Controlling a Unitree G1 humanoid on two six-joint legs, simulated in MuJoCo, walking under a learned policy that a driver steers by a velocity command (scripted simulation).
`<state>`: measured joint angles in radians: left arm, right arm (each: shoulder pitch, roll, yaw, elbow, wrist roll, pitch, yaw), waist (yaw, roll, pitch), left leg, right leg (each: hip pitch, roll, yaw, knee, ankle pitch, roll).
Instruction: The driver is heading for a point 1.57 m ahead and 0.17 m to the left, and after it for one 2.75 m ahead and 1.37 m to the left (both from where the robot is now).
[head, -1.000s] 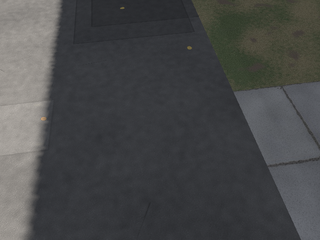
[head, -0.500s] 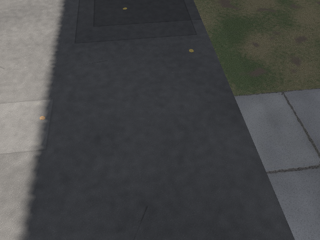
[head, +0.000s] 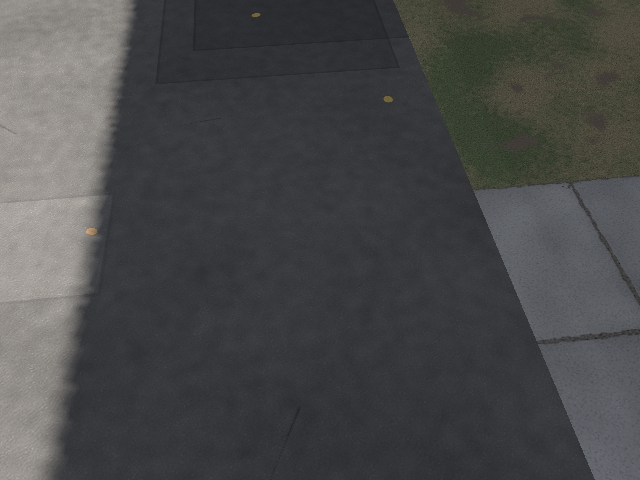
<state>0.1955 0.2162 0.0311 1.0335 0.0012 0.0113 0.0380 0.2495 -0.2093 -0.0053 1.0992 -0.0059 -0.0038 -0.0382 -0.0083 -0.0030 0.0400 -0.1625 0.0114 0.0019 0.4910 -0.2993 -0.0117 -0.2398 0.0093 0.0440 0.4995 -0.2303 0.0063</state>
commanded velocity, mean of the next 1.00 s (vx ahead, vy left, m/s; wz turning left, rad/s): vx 0.14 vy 0.00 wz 0.00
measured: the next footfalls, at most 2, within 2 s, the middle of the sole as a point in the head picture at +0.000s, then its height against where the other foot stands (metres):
left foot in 1.24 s outside the picture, level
right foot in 1.80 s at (383, 370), level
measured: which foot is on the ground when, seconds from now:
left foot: down 0.00-0.78, up 0.80-1.00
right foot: down 0.00-1.00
